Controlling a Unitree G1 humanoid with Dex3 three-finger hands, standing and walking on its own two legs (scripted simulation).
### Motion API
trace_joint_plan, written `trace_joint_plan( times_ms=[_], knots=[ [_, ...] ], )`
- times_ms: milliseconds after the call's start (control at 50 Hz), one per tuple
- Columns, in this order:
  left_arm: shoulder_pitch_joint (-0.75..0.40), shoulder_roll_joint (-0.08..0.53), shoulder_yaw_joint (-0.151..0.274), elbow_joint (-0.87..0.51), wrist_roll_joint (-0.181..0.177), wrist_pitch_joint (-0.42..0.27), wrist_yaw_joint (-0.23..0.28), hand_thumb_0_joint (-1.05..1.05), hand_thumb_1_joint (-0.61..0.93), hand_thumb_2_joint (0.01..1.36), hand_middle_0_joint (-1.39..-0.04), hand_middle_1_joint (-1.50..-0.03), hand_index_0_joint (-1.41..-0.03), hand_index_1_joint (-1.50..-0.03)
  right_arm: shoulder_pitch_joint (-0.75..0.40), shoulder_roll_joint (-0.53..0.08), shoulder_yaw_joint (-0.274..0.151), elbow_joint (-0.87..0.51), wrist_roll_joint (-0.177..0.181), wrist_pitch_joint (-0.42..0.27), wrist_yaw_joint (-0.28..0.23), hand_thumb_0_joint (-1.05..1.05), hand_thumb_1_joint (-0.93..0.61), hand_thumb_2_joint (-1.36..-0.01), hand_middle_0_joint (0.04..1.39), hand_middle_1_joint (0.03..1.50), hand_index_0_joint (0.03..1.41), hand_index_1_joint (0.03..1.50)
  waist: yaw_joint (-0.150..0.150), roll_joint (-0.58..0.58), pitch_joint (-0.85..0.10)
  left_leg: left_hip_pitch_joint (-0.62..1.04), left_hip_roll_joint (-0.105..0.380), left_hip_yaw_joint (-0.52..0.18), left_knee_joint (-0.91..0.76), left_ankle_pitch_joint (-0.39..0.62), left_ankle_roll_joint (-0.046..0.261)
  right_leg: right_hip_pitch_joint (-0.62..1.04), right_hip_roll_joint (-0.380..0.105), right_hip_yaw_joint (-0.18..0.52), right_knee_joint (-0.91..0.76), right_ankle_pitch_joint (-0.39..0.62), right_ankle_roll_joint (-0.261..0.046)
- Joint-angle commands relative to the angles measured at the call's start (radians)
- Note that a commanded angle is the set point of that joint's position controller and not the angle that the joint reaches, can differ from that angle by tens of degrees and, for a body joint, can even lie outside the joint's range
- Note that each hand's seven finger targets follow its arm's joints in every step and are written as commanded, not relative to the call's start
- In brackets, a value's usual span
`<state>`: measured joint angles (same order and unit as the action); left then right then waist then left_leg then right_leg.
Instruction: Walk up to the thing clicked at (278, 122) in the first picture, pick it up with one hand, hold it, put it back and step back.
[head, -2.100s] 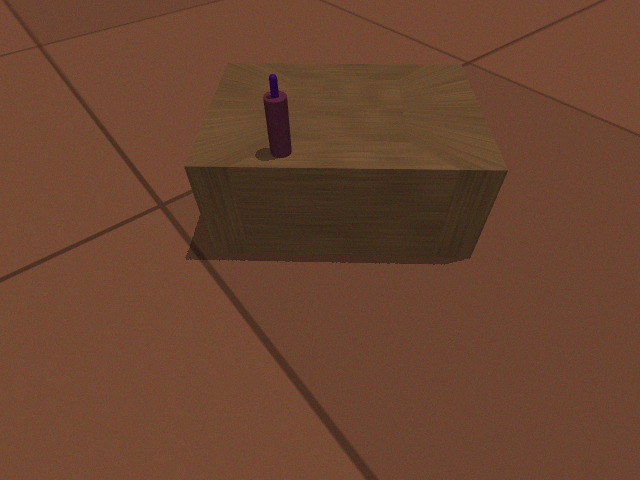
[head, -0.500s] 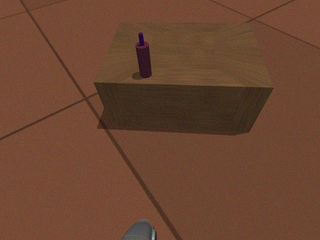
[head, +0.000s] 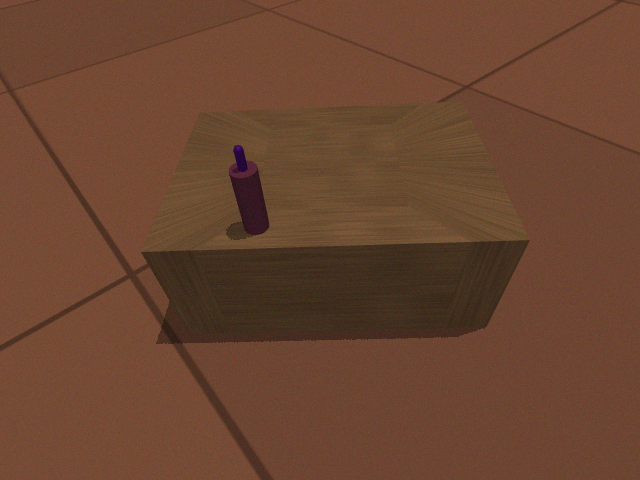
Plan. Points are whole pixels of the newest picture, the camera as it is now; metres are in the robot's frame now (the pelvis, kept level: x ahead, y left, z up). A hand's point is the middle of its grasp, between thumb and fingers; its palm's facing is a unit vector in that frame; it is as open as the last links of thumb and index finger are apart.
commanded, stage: walk up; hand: left
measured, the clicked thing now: (248, 189) +0.83 +0.24 -0.18
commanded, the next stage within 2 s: none
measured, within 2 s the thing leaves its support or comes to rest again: neither
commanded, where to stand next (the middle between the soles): +0.43 +0.03 m, yaw +0 degrees
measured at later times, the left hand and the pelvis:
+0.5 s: hand (129, 462) +0.19 +0.31 -0.16, palm faces +0.01 -0.92 -0.38, open 7.4 cm; pelvis +0.19 +0.03 -0.01, yaw +3 degrees
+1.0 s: hand (164, 338) +0.38 +0.30 -0.12, palm faces -0.03 -0.90 -0.44, open 7.4 cm; pelvis +0.32 +0.02 -0.01, yaw +1 degrees
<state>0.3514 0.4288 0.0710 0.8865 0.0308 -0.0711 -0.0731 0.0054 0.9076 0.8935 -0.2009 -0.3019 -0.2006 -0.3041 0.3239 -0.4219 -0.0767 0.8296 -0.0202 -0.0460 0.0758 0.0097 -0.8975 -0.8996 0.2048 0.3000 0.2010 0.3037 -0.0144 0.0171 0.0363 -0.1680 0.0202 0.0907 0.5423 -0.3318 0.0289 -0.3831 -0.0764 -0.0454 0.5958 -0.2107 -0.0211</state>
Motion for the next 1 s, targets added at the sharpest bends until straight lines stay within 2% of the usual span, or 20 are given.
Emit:
trace_joint_plan(
  times_ms=[0,20,40,140,320,380,400,420,440,480,540,620,680,740,760,780,800,820,900,980],
  knots=[
    [0.224,0.274,0.098,-0.016,0.009,-0.048,0.043,0.000,0.900,0.900,-0.200,-0.300,-0.200,-0.300,-0.077,-0.104,-0.011,-0.131,0.006,-0.021,-0.012,0.000,-0.900,-0.900,0.200,0.300,0.200,0.300,0.148,-0.274,-0.036,-0.471,0.003,-0.012,0.373,-0.208,0.054,0.462,-0.138,0.310,-0.259,-0.358,-0.079],
    [0.178,0.338,0.099,-0.049,0.001,-0.057,0.050,0.000,0.900,0.900,-0.200,-0.300,-0.200,-0.300,-0.052,-0.113,-0.008,-0.126,0.006,-0.012,-0.018,0.000,-0.900,-0.900,0.200,0.300,0.200,0.300,0.117,-0.270,0.009,-0.601,-0.063,-0.075,0.547,-0.211,0.014,0.405,-0.356,0.698,-0.419,-0.529,-0.185],
    [0.115,0.344,0.090,-0.066,-0.014,-0.054,0.050,0.000,0.900,0.900,-0.200,-0.300,-0.200,-0.300,-0.083,-0.197,-0.031,-0.109,0.004,-0.006,-0.028,0.000,-0.900,-0.900,0.200,0.300,0.200,0.300,0.097,-0.147,0.089,-0.571,0.011,-0.194,0.580,-0.176,0.008,0.269,-0.399,0.745,-0.427,-0.571,-0.241],
    [0.027,0.263,0.064,-0.086,-0.024,-0.055,0.054,0.000,0.900,0.900,-0.200,-0.300,-0.200,-0.300,0.015,-0.197,-0.038,-0.021,0.014,-0.008,-0.014,0.000,-0.900,-0.900,0.200,0.300,0.200,0.300,0.039,-0.167,0.033,-0.413,0.040,-0.184,0.442,-0.005,-0.024,0.224,-0.208,0.264,-0.374,-0.157,-0.185],
    [0.026,0.273,0.062,-0.117,-0.022,-0.045,0.053,0.000,0.900,0.900,-0.200,-0.300,-0.200,-0.300,-0.123,-0.148,-0.040,-0.073,0.002,-0.015,0.011,0.000,-0.900,-0.900,0.200,0.300,0.200,0.300,0.057,-0.159,0.025,-0.224,0.043,-0.032,0.093,0.137,-0.011,0.206,-0.183,0.066,-0.253,0.132,-0.165],
    [0.006,0.248,0.046,-0.128,-0.024,-0.031,0.054,0.000,0.900,0.900,-0.200,-0.300,-0.200,-0.300,0.039,-0.179,-0.060,-0.023,0.000,-0.025,-0.001,0.000,-0.900,-0.900,0.200,0.300,0.200,0.300,-0.040,-0.050,-0.044,0.071,-0.014,0.014,0.000,0.143,0.012,0.095,-0.132,0.009,0.003,0.196,-0.126],
    [0.046,0.193,0.023,-0.129,-0.028,-0.026,0.055,0.000,0.900,0.900,-0.200,-0.300,-0.200,-0.300,0.136,-0.233,-0.081,0.003,-0.008,-0.033,-0.013,0.000,-0.900,-0.900,0.200,0.300,0.200,0.300,-0.079,0.112,-0.109,0.215,0.035,-0.101,-0.071,0.002,0.056,0.000,-0.059,-0.045,0.282,0.179,-0.094],
    [0.070,0.102,-0.001,-0.155,-0.036,-0.025,0.053,0.000,0.900,0.900,-0.200,-0.300,-0.200,-0.300,0.188,-0.329,-0.104,-0.018,-0.020,-0.038,-0.028,0.000,-0.900,-0.900,0.200,0.300,0.200,0.300,-0.086,0.338,-0.132,0.335,0.309,-0.563,-0.165,-0.067,0.146,-0.249,0.073,-0.017,0.536,-0.227,-0.028],
    [0.061,0.197,0.020,-0.132,-0.036,-0.017,0.068,0.000,0.900,0.900,-0.200,-0.300,-0.200,-0.300,0.158,-0.363,-0.109,-0.039,0.023,-0.038,-0.033,0.000,-0.900,-0.900,0.200,0.300,0.200,0.300,-0.082,0.208,-0.139,0.253,0.426,-0.760,-0.269,-0.092,0.253,-0.276,0.077,0.075,0.617,-0.342,-0.041],
    [0.028,0.224,0.019,-0.105,-0.042,-0.014,0.069,0.000,0.900,0.900,-0.200,-0.300,-0.200,-0.300,0.057,-0.288,-0.082,-0.062,0.029,-0.036,-0.040,0.000,-0.900,-0.900,0.200,0.300,0.200,0.300,-0.035,0.075,-0.005,0.091,0.356,-0.525,-0.241,0.064,0.234,-0.258,0.018,0.150,0.637,-0.240,-0.042],
    [0.083,0.198,0.026,-0.055,-0.039,-0.007,0.050,0.000,0.900,0.900,-0.200,-0.300,-0.200,-0.300,-0.007,-0.239,-0.052,-0.071,0.021,-0.046,-0.045,0.000,-0.900,-0.900,0.200,0.300,0.200,0.300,0.016,0.144,0.028,-0.063,0.266,-0.278,-0.223,0.248,0.192,-0.126,-0.027,0.095,0.458,-0.168,-0.017],
    [-0.004,0.168,0.028,-0.092,-0.023,-0.009,0.026,0.000,0.900,0.900,-0.200,-0.300,-0.200,-0.300,0.006,-0.259,-0.059,-0.091,0.007,-0.047,-0.042,0.000,-0.900,-0.900,0.200,0.300,0.200,0.300,-0.015,0.168,0.017,-0.042,0.275,-0.232,-0.224,0.210,0.234,-0.090,-0.029,0.036,0.210,-0.143,0.004],
    [-0.008,0.167,0.034,-0.079,-0.020,-0.018,0.023,0.000,0.900,0.900,-0.200,-0.300,-0.200,-0.300,-0.029,-0.254,-0.054,-0.106,0.008,-0.039,-0.034,0.000,-0.900,-0.900,0.200,0.300,0.200,0.300,-0.003,0.158,0.008,-0.119,0.226,-0.186,-0.201,0.068,0.201,0.024,0.014,-0.008,0.090,-0.055,0.001],
    [0.061,0.182,0.047,-0.039,-0.013,-0.029,0.040,0.000,0.900,0.900,-0.200,-0.300,-0.200,-0.300,-0.070,-0.213,-0.032,-0.122,0.016,-0.018,-0.034,0.000,-0.900,-0.900,0.200,0.300,0.200,0.300,0.059,0.068,-0.013,-0.270,0.178,-0.125,-0.032,-0.016,0.139,0.269,0.069,-0.036,-0.028,0.036,-0.005],
    [0.097,0.204,0.056,-0.032,-0.012,-0.034,0.050,0.000,0.900,0.900,-0.200,-0.300,-0.200,-0.300,-0.051,-0.160,-0.013,-0.120,0.016,-0.013,-0.038,0.000,-0.900,-0.900,0.200,0.300,0.200,0.300,0.085,-0.036,-0.040,-0.311,0.134,-0.088,0.106,-0.041,0.099,0.355,0.051,0.026,-0.094,-0.014,-0.024],
    [0.150,0.287,0.080,-0.035,-0.003,-0.044,0.062,0.000,0.900,0.900,-0.200,-0.300,-0.200,-0.300,-0.025,-0.097,0.008,-0.131,0.020,-0.014,-0.041,0.000,-0.900,-0.900,0.200,0.300,0.200,0.300,0.104,-0.275,-0.061,-0.418,0.020,-0.001,0.402,-0.119,0.040,0.406,-0.168,0.373,-0.251,-0.120,-0.091],
    [0.114,0.345,0.080,-0.064,-0.010,-0.045,0.065,0.000,0.900,0.900,-0.200,-0.300,-0.200,-0.300,-0.020,-0.139,-0.002,-0.123,0.014,0.002,-0.050,0.000,-0.900,-0.900,0.200,0.300,0.200,0.300,0.089,-0.240,-0.032,-0.495,-0.024,-0.054,0.531,-0.253,0.012,0.344,-0.349,0.664,-0.348,-0.221,-0.219],
    [0.058,0.347,0.078,-0.079,-0.019,-0.035,0.065,0.000,0.900,0.900,-0.200,-0.300,-0.200,-0.300,-0.030,-0.208,-0.025,-0.103,0.008,0.008,-0.060,0.000,-0.900,-0.900,0.200,0.300,0.200,0.300,0.077,-0.156,0.023,-0.478,0.032,-0.127,0.577,-0.264,0.003,0.251,-0.378,0.674,-0.329,-0.241,-0.293],
    [-0.029,0.267,0.047,-0.089,-0.020,-0.025,0.074,0.000,0.900,0.900,-0.200,-0.300,-0.200,-0.300,0.041,-0.187,-0.025,-0.025,0.014,0.006,-0.056,0.000,-0.900,-0.900,0.200,0.300,0.200,0.300,0.023,-0.182,-0.009,-0.358,0.064,-0.118,0.431,-0.127,-0.002,0.171,-0.206,0.305,-0.224,0.059,-0.210],
    [-0.078,0.240,0.025,-0.096,-0.013,-0.009,0.077,0.000,0.900,0.900,-0.200,-0.300,-0.200,-0.300,0.017,-0.145,-0.016,0.001,0.014,0.011,-0.057,0.000,-0.900,-0.900,0.200,0.300,0.200,0.300,0.023,-0.210,-0.054,-0.161,0.024,-0.051,0.210,-0.027,-0.016,0.063,-0.156,0.170,-0.125,0.267,-0.180]
  ],
)
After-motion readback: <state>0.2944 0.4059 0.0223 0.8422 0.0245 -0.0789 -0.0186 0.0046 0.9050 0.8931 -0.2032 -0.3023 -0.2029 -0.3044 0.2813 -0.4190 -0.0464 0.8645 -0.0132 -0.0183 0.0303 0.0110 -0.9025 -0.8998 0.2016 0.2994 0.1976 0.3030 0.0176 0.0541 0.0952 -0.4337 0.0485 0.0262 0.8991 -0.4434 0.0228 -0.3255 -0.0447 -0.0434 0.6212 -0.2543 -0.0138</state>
